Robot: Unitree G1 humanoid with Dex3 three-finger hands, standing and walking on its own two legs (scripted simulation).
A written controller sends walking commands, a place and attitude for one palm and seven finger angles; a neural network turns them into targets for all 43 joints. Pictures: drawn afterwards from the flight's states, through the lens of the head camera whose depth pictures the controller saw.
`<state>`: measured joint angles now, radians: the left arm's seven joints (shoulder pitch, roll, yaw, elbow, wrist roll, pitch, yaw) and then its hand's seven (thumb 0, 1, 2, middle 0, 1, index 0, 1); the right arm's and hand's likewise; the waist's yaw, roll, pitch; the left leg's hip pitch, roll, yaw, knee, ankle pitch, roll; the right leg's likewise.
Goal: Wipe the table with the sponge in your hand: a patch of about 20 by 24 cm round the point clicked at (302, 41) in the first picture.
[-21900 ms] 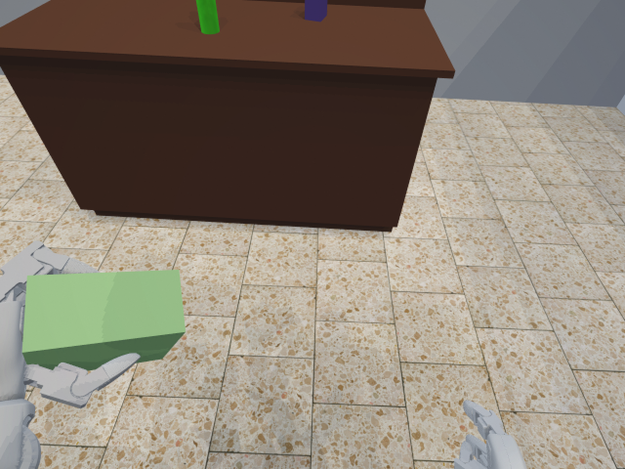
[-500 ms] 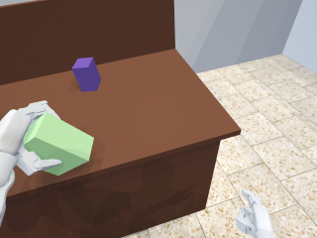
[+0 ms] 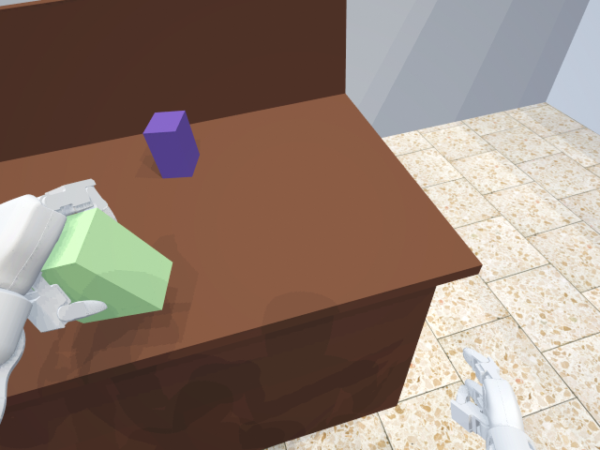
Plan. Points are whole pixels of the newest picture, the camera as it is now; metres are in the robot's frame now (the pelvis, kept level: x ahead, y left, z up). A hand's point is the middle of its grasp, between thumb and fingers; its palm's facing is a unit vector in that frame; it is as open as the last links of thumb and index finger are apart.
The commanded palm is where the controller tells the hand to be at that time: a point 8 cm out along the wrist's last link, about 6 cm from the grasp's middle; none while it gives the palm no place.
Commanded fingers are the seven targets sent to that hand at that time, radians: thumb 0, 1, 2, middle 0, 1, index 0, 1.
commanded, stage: turn the palm down, sponge in hand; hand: left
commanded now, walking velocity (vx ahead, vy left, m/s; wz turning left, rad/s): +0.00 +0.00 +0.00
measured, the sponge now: (103, 279) +0.24 +0.26 +0.16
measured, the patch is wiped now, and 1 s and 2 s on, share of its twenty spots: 0.00 0.00 0.00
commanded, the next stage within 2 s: move the sponge above the wiping area in 1.00 s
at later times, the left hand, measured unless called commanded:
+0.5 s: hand (4, 239) +0.22 +0.31 +0.25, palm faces +0.31 -0.04 -0.95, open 10.3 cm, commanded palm +0.16 +0.30 +0.28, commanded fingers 0.00 0.10 1.30 -1.20 -1.60 -1.20 -1.60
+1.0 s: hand (8, 239) +0.21 +0.30 +0.25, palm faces +0.31 -0.01 -0.95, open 10.3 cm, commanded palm +0.16 +0.27 +0.28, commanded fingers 0.00 0.10 1.30 -1.20 -1.60 -1.20 -1.60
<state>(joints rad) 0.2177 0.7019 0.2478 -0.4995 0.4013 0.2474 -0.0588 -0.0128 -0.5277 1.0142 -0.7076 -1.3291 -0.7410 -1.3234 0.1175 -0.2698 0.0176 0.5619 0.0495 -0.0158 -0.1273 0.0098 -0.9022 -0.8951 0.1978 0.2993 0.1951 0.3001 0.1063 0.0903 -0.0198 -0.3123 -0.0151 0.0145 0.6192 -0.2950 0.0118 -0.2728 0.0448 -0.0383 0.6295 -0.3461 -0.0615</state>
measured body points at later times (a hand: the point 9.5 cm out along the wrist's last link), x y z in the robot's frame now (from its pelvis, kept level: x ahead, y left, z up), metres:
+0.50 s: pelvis -0.02 +0.02 +0.01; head -0.04 -0.02 +0.46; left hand +0.20 +0.31 +0.30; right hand +0.25 -0.14 -0.05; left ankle +0.02 +0.11 -0.73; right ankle -0.01 -0.08 -0.73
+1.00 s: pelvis -0.03 -0.01 +0.01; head -0.06 -0.07 +0.46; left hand +0.19 +0.29 +0.30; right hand +0.24 -0.18 -0.06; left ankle +0.02 +0.11 -0.73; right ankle -0.01 -0.08 -0.73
